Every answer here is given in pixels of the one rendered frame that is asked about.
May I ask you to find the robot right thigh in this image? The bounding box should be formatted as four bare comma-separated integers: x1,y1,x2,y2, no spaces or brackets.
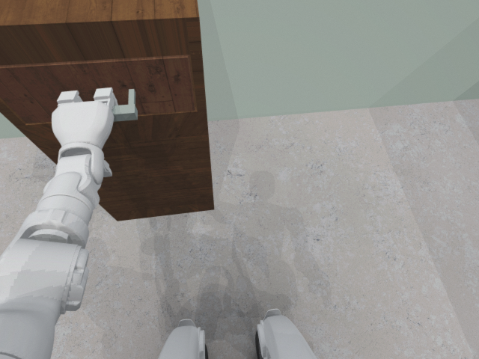
257,315,317,359

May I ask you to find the drawer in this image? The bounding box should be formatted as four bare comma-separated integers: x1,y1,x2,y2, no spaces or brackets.
0,55,195,123

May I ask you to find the left robot hand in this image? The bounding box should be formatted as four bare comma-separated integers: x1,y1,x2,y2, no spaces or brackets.
52,88,118,177

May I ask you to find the left robot upper arm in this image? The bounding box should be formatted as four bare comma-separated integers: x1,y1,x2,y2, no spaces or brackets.
0,239,89,359

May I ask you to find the right robot shin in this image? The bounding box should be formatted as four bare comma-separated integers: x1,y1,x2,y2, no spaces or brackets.
263,309,281,359

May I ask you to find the cabinet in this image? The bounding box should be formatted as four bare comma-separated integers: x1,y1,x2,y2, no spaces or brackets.
0,0,214,221

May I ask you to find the handle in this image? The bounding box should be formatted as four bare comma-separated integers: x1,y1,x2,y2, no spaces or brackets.
112,89,138,122

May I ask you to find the robot left forearm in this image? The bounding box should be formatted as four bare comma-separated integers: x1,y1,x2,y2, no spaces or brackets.
0,142,104,272

